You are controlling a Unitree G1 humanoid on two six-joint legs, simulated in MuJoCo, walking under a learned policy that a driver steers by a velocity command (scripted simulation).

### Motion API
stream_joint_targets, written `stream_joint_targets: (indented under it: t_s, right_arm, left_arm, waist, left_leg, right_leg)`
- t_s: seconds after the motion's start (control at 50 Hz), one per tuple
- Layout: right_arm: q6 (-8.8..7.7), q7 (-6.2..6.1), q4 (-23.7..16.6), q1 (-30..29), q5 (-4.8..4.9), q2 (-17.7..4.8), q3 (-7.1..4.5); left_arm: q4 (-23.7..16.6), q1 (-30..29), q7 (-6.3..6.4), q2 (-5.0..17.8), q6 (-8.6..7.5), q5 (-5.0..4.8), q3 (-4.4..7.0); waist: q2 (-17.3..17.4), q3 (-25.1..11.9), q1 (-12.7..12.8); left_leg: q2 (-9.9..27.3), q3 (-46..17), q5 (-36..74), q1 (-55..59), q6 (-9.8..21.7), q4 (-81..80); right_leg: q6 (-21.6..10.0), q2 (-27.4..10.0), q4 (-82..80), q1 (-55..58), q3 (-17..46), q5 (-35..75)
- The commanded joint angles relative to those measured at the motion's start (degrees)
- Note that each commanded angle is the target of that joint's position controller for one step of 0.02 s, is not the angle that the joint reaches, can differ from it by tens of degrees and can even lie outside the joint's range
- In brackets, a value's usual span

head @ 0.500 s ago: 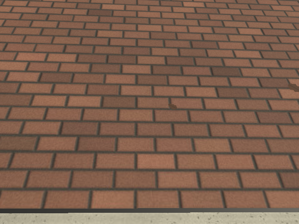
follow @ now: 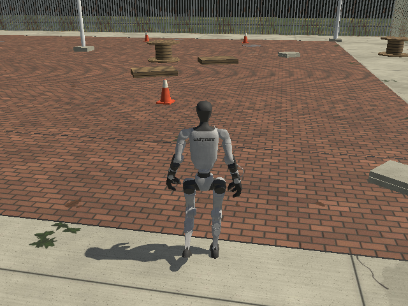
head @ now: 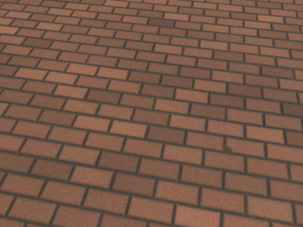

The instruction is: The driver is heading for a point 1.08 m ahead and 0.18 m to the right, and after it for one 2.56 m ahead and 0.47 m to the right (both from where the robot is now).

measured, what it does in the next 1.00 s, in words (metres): walks ahead, turning right: left foot, then right foot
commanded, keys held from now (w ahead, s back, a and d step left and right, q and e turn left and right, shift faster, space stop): w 0.40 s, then w+e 0.60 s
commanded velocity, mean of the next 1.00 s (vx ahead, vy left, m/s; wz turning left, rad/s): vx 0.50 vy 0.00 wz -0.19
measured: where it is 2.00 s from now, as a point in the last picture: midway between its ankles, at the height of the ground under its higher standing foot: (191, 124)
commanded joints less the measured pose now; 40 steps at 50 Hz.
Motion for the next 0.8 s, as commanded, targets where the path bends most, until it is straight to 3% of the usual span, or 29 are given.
stream_joint_targets:
  t_s: [0.02,0.08,0.12,0.18,0.26,0.32,0.34,0.36,0.38,0.4,0.42,0.44,0.46,0.48,0.52,0.58,0.64,0.7,0.8]
  right_arm:
    - [-0.43,-0.21,-3.79,1.75,-0.38,-3.29,-1.04]
    - [-0.17,-0.52,-5.98,-2.77,-1.08,-2.67,-0.6]
    - [-0.42,-0.41,-7.5,-7.45,-1.28,-2.45,-0.32]
    - [-0.88,0.15,-9.1,-13.84,-0.85,-1.79,0.14]
    - [-1.16,1.28,-11.73,-20.15,0.01,-2.79,0.15]
    - [-1.72,2.09,-12.6,-19.3,-0.01,-4.79,-0.52]
    - [-1.86,2.06,-11.64,-15.24,-0.19,-6.11,-1.27]
    - [-1.89,1.73,-8.93,-6.38,-0.29,-8.82,-2.72]
    - [-1.76,1.13,-6.78,5.31,-0.98,-13.67,-4.14]
    - [-1.28,1.49,-5.47,8.61,-1.35,-18.09,-5.02]
    - [-1.26,1.54,-5.73,8.69,-0.98,-11.63,-3.56]
    - [-1.42,1.34,-6.52,3.97,-0.91,-9.19,-2.72]
    - [-1.47,1.37,-7.32,-0.82,-1.08,-7.75,-2.17]
    - [-1.62,1.6,-7.48,-3.83,-1.26,-6.11,-1.77]
    - [-2.36,1.88,-6.67,-5.57,-1.77,-4.72,-1.55]
    - [-3.03,1.42,-4.62,-4.21,-2.12,-6.15,-2.18]
    - [-2.75,0.5,-3.21,-3.1,-2.24,-6.82,-2.4]
    - [-2.43,-0.19,-2.53,-2.83,-1.97,-7.74,-2.41]
    - [-0.72,-0.8,0.13,2.44,-1.21,-9.07,-2.77]
  left_arm:
    - [-1.77,0.85,-0.32,3.96,-0.6,0.28,0.41]
    - [-0.18,3.75,0.11,6.85,-0.61,-0.12,1.03]
    - [0.41,5.49,0.57,7.68,-0.11,-0.47,1.18]
    - [1.45,8.44,0.91,8.51,0.55,-1.13,1.1]
    - [3.36,12.6,0.95,9.05,1.54,-1.56,1.04]
    - [3.71,12.06,1.23,10.2,2.62,-1.49,1.41]
    - [3.42,10.75,1.31,10.56,2.95,-1.41,1.42]
    - [3.07,10.34,1.34,9.36,3.19,-0.97,0.93]
    - [1.15,9.92,1.46,7.03,3.02,0.27,-0.19]
    - [0.76,17.37,0.94,-0.86,1.63,-0.21,-2.43]
    - [1.9,15.46,0.76,5.57,0.5,-1.81,-1.04]
    - [0.27,9.89,0.68,8.9,-0.01,-3.03,0.0]
    - [-0.19,7.0,1.03,8.41,0.17,-2.76,0.07]
    - [-0.38,5.56,1.32,7.56,0.73,-1.92,0.33]
    - [0.17,7.66,1.39,5.31,2.54,-1.8,0.48]
    - [-0.64,6.69,1.46,3.75,3.92,-1.82,0.7]
    - [-2.36,2.64,1.25,3.58,3.94,-1.47,1.02]
    - [-4.22,-2.63,0.32,2.77,3.67,-1.1,0.72]
    - [-9.29,-11.66,-1.53,1.57,3.6,-1.14,0.01]
  waist:
    - [-4.87,-2.29,-1.32]
    - [-4.49,-0.22,-0.74]
    - [-4.06,0.13,0.58]
    - [-4.61,0.78,2.8]
    - [-5.37,2.19,4.71]
    - [-6.28,1.27,2.49]
    - [-6.44,-1.06,-0.31]
    - [-5.46,-6.56,-4.27]
    - [0.68,-15.63,-8.45]
    - [16.82,-22.17,-4.74]
    - [11.0,-21.19,-6.65]
    - [7.23,-12.7,-5.99]
    - [2.55,-9.07,-4.09]
    - [1.33,-5.77,-2.57]
    - [3.11,-4.04,0.03]
    - [1.74,-1.74,0.87]
    - [1.05,-0.26,0.2]
    - [0.95,1.28,-1.41]
    - [0.0,4.21,-4.83]
  left_leg:
    - [7.05,-0.92,3.91,-10.01,-0.28,-2.08]
    - [8.41,0.87,9.01,-13.58,-2.02,-10.55]
    - [8.33,1.75,15.57,-14.51,-2.57,-18.7]
    - [6.03,4.03,23.49,-10.83,-2.9,-30.36]
    - [4.61,4.27,22.36,-10.67,-2.21,-36.95]
    - [3.26,4.83,16.12,-7.18,0.12,-40.47]
    - [1.68,6.22,15.19,-0.87,1.19,-41.99]
    - [0.86,6.71,15.49,11.16,2.92,-42.39]
    - [11.36,-4.92,17.18,28.74,7.04,-41.22]
    - [23.28,-31.18,7.88,47.17,16.13,-47.47]
    - [23.35,-35.81,2.08,45.88,15.17,-51.44]
    - [21.64,-26.27,5.54,38.15,12.12,-52.06]
    - [19.24,-18.71,11.18,30.2,10.36,-53.43]
    - [16.99,-13.54,14.41,24.03,9.3,-55.64]
    - [14.51,-6.85,17.41,17.53,8.16,-59.48]
    - [14.26,-0.17,24.58,15.78,8.34,-61.71]
    - [13.83,4.84,26.88,17.66,7.43,-62.53]
    - [12.79,9.71,26.01,18.19,5.74,-63.35]
    - [15.96,12.86,29.48,28.19,5.1,-60.4]
  right_leg:
    - [-10.72,-15.84,-15.7,7.5,18.49,0.75]
    - [-11.69,-15.75,-17.86,6.19,13.79,6.44]
    - [-10.72,-14.84,-18.02,7.35,11.17,8.36]
    - [-8.46,-12.95,-17.05,7.83,7.25,9.08]
    - [-7.77,-16.03,-14.44,14.07,8.64,6.84]
    - [-6.31,-18.39,-9.75,18.94,9.64,12.08]
    - [-5.27,-17.26,-4.7,18.89,8.28,20.25]
    - [-3.78,-14.19,5.65,16.29,5.78,26.57]
    - [-1.5,-10.45,24.17,5.05,2.43,14.93]
    - [1.84,-0.49,43.44,-18.23,1.76,-20.51]
    - [1.04,-2.94,51.01,-25.02,9.52,-25.19]
    - [0.13,-5.6,51.78,-27.75,9.41,-20.01]
    - [0.42,-8.4,49.34,-25.19,8.17,-14.61]
    - [0.87,-9.96,45.91,-23.21,7.99,-11.27]
    - [1.35,-11.39,43.05,-17.8,8.37,-7.38]
    - [2.08,-11.01,40.36,-20.35,9.68,-2.4]
    - [2.56,-10.09,32.66,-24.06,10.55,5.74]
    - [2.25,-9.54,22.87,-22.46,7.15,13.23]
    - [0.6,-9.15,14.97,-26.69,2.68,10.38]
Keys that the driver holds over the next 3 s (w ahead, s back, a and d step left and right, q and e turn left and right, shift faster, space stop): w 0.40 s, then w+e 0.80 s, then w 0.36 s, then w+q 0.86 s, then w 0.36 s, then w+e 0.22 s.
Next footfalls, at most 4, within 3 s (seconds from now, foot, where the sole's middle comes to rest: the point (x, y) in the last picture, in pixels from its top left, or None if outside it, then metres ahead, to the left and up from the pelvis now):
0.38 left None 0.38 0.16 -0.77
0.94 right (181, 188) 0.65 -0.10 -0.77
1.44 left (163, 129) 0.99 -0.02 -0.77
1.92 right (220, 112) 1.11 -0.35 -0.77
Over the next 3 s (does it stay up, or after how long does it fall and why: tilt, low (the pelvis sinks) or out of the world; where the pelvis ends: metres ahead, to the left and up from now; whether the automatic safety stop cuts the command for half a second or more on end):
stays up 1.60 -0.24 -0.02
